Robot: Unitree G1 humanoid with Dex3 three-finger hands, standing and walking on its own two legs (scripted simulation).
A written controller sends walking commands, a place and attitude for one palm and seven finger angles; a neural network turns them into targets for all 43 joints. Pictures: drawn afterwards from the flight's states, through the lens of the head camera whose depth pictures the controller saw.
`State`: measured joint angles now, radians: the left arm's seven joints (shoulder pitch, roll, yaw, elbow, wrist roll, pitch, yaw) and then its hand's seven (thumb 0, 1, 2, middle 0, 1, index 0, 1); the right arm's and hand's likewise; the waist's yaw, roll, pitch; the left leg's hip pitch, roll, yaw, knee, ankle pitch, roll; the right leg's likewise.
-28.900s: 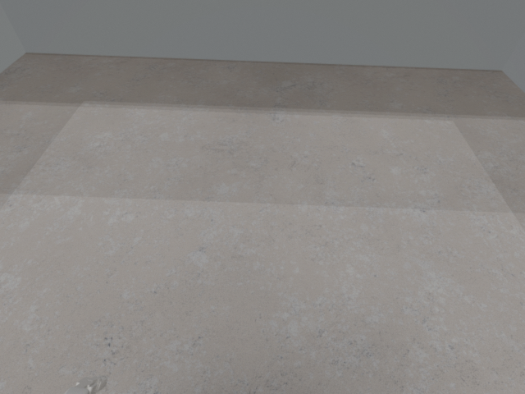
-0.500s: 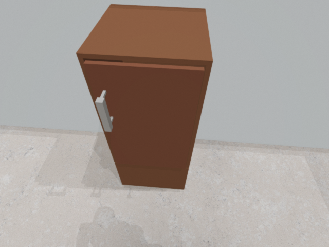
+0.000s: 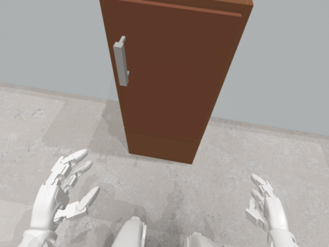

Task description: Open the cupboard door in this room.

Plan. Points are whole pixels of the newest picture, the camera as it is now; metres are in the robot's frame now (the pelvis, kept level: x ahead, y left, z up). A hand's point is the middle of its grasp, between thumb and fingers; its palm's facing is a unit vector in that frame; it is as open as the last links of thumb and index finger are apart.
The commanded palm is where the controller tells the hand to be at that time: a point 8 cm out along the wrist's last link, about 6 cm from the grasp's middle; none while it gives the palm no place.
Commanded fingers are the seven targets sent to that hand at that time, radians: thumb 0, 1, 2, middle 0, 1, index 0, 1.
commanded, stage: raise the hand with hooked fingers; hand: left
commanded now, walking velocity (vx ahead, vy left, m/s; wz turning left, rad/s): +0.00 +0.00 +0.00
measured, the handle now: (123, 61) +0.62 +0.20 +0.07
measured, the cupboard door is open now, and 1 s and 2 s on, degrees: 0 0 0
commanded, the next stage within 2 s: move the hooked fingers beside the handle in 1.54 s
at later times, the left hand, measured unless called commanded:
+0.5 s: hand (66, 168) +0.26 +0.25 +0.05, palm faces -0.07 -0.99 -0.08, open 12.4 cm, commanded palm +0.24 +0.30 +0.07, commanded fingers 0.00 -0.36 0.36 -0.29 -1.11 -0.29 -1.11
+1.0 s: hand (47, 139) +0.30 +0.29 +0.09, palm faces -0.03 -1.00 -0.08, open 14.0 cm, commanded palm +0.28 +0.34 +0.09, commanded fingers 0.00 -0.50 0.30 -0.30 -1.20 -0.30 -1.20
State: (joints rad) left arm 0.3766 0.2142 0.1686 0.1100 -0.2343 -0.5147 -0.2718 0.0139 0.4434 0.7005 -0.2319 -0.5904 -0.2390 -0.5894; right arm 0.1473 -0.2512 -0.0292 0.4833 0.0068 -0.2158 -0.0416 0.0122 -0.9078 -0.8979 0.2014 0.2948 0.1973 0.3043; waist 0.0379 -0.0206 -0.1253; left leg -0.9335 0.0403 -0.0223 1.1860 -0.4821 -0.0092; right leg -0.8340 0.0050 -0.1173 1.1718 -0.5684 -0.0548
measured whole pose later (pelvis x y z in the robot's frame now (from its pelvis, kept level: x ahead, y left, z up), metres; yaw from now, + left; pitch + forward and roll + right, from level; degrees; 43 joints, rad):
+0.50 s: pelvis +0.00 +0.04 +0.01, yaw -1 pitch +14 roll -4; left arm 0.19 0.32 0.25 0.17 -0.28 -0.38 -0.35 0.00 -0.14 0.45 -0.27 -0.96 -0.28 -0.96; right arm 0.28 -0.28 0.02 0.57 0.03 -0.20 -0.07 0.02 -0.90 -0.90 0.21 0.30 0.20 0.30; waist -0.02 0.02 -0.11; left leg -0.93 0.03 0.01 1.13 -0.45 0.05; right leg -0.82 -0.01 -0.09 1.08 -0.50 0.00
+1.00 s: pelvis +0.02 +0.03 +0.03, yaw -1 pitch +14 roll -3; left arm 0.03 0.41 0.41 0.34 -0.35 -0.32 -0.51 -0.01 -0.50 0.30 -0.30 -1.19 -0.31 -1.19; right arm 0.26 -0.26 0.06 0.55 0.03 -0.20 -0.06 0.01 -0.90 -0.90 0.21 0.30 0.20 0.31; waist -0.01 0.02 -0.11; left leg -0.83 0.03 0.00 1.03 -0.45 0.03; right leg -0.72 0.01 -0.09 0.97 -0.49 -0.01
